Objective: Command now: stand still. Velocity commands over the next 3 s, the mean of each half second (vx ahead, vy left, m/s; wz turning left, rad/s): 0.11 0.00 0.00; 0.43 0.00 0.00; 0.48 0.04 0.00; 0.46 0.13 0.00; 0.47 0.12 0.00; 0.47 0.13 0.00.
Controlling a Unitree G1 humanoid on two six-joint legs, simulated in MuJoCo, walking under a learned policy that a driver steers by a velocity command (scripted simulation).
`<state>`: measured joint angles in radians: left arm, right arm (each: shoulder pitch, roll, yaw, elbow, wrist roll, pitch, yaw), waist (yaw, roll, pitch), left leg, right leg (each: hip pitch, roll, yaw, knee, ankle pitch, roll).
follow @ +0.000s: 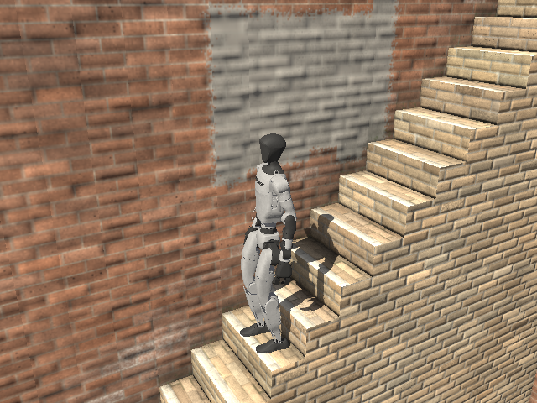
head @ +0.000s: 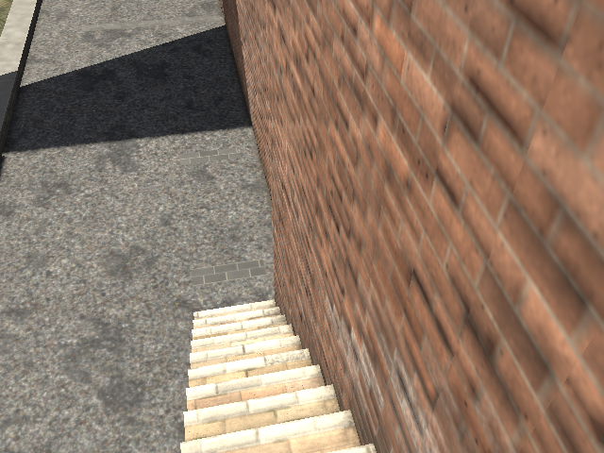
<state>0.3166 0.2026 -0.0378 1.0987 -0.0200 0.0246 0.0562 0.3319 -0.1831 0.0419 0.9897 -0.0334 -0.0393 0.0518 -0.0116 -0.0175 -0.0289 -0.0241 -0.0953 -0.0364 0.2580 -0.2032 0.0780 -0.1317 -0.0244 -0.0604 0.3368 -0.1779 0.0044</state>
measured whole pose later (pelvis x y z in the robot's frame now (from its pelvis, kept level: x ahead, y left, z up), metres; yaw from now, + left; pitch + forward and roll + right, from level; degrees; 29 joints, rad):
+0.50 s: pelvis +0.02 +0.00 -0.01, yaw +1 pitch -1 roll +1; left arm 0.31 0.24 0.00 1.03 -0.02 -0.01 0.05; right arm 0.41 -0.21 -0.02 0.93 -0.04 -0.04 0.05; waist -0.05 -0.02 -0.05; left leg -0.03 -0.13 -0.06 0.33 -0.26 0.10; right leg -0.17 -0.05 -0.06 0.47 -0.28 -0.02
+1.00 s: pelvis +0.14 -0.02 -0.09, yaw -1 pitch -1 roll +1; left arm 0.61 0.19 0.04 1.11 -0.06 -0.11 0.08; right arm 0.18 -0.25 -0.02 0.81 -0.05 0.00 0.10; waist 0.05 0.01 0.03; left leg -0.52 0.00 -0.05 0.73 0.42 -0.01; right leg -0.22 -0.01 -0.03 1.02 -0.78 -0.02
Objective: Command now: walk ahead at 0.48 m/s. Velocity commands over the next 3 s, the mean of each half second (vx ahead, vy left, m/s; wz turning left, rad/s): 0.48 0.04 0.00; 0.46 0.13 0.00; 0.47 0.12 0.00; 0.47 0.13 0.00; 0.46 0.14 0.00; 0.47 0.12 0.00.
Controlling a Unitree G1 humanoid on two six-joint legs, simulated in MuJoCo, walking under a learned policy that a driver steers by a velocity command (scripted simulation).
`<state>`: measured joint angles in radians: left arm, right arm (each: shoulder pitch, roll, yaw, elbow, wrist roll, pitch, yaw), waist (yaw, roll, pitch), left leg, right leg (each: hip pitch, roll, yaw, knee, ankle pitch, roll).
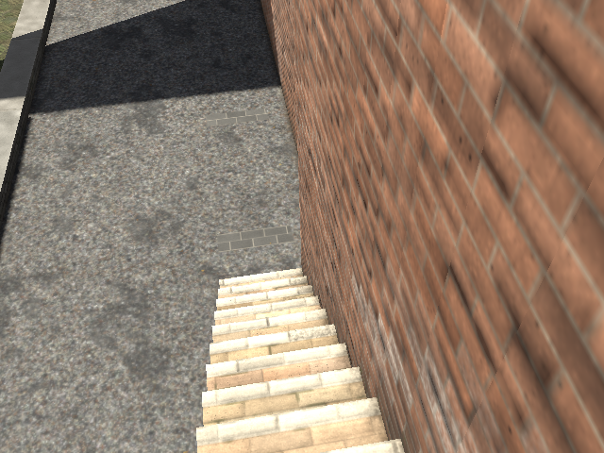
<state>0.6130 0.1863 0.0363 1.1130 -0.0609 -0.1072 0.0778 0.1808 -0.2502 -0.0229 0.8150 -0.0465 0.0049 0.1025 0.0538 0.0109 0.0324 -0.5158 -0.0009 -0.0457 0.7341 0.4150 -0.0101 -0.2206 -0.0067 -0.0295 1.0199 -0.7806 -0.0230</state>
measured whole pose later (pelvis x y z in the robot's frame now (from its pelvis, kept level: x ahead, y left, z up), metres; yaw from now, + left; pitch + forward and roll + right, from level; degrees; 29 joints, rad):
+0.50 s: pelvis +0.22 -0.02 -0.23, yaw -1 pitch -5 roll +7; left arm 0.21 0.22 0.05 0.97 -0.02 -0.10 0.04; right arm 0.42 -0.20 -0.01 1.02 -0.06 -0.01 0.00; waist -0.11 -0.07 -0.01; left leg -0.04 -0.10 0.07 0.96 -0.83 0.03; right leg -0.38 -0.18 0.06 0.36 0.53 0.05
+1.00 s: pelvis +0.37 +0.07 -0.37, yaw +1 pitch -2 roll +3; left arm 0.45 0.22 0.03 0.92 -0.03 -0.11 0.04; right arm 0.19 -0.29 -0.03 0.85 -0.07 0.09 0.05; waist 0.04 0.07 -0.01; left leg -0.37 -0.05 -0.04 0.95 -0.29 -0.04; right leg -0.33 -0.30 0.04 0.81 -0.44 0.14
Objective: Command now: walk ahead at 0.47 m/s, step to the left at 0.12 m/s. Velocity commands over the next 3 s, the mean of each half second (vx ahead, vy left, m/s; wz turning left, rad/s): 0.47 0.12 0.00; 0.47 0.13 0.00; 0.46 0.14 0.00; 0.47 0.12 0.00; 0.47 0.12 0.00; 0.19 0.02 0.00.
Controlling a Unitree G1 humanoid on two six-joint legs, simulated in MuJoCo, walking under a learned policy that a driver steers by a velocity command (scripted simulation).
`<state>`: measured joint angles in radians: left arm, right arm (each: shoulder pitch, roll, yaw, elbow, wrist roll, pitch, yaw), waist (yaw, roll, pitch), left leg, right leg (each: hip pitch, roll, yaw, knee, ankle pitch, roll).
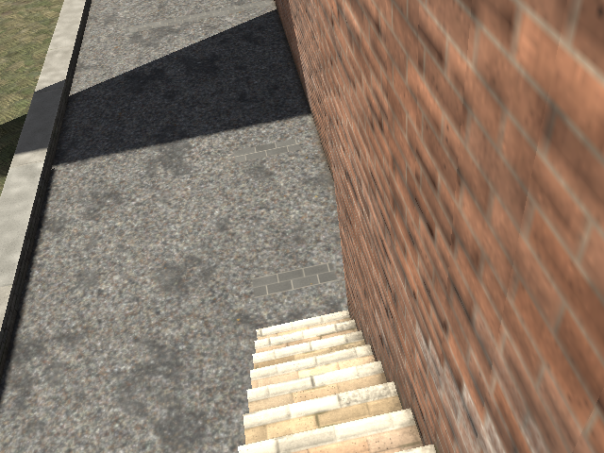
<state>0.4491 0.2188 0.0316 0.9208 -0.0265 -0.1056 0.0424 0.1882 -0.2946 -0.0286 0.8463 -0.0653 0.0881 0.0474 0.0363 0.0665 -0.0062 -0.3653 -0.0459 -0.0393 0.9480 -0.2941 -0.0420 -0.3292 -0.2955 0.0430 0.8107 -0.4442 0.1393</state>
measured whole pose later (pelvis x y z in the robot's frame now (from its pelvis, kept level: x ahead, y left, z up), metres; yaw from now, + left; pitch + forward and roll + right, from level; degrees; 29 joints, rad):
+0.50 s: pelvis +0.23 +0.08 -0.18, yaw -1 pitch -3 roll +2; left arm 0.42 0.25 0.05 1.05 0.00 -0.05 0.02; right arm 0.45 -0.26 -0.03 1.06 -0.06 -0.03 0.00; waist -0.01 0.03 0.01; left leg -0.46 -0.13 -0.03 1.56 -0.54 0.02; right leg -0.09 0.04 -0.01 0.51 -0.35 -0.12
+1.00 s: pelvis +0.45 +0.15 -0.41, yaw -1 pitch -3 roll +2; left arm 0.15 0.21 0.04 0.90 0.02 0.06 0.05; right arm 0.57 -0.21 0.00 1.16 -0.02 -0.10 0.04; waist -0.06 -0.01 -0.03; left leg -0.14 -0.05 0.03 0.76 -0.57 0.04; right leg -0.78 -0.06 0.00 1.17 0.18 0.03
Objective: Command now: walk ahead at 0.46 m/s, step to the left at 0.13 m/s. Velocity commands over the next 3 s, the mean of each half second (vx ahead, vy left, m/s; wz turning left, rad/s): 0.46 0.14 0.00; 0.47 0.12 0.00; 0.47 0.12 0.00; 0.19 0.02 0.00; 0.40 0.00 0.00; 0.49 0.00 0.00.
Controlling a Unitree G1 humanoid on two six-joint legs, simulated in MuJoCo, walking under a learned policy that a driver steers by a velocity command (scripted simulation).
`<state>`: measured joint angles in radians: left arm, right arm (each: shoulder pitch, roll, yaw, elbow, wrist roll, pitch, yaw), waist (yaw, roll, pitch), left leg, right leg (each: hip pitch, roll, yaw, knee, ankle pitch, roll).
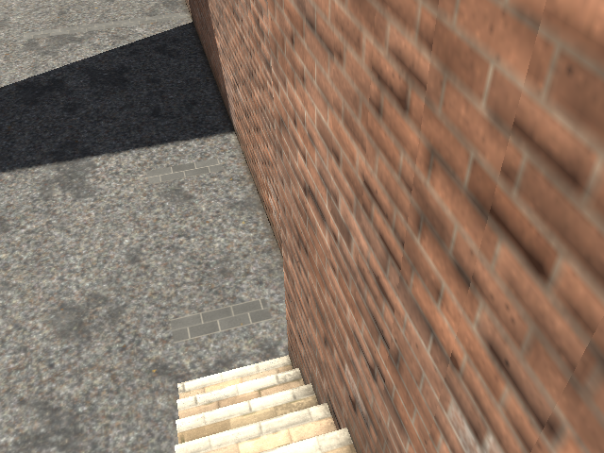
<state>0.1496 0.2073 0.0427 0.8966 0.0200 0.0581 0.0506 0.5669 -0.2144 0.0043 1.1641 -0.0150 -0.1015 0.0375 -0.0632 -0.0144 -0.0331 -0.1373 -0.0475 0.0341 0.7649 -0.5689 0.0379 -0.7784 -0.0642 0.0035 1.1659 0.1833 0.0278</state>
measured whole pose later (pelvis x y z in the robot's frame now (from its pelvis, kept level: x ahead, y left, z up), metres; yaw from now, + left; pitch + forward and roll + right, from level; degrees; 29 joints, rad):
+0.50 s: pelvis +0.25 -0.04 -0.19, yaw +0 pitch -2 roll +2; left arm 0.55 0.16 0.00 1.04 -0.07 -0.15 0.12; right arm 0.14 -0.27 -0.02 0.92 -0.07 0.11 0.03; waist 0.04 0.10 0.07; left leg -0.62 -0.05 -0.15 0.99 0.22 -0.01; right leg -0.25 -0.10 -0.03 0.76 -0.47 0.03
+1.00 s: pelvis +0.47 +0.06 -0.40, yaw +2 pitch -2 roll +0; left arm 0.25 0.21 0.05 1.01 0.03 0.00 0.05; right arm 0.51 -0.21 -0.02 1.09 -0.04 -0.04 0.03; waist -0.02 -0.02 0.00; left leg -0.14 -0.12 -0.02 0.67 -0.49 0.10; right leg -0.78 -0.09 -0.04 1.15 0.10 0.01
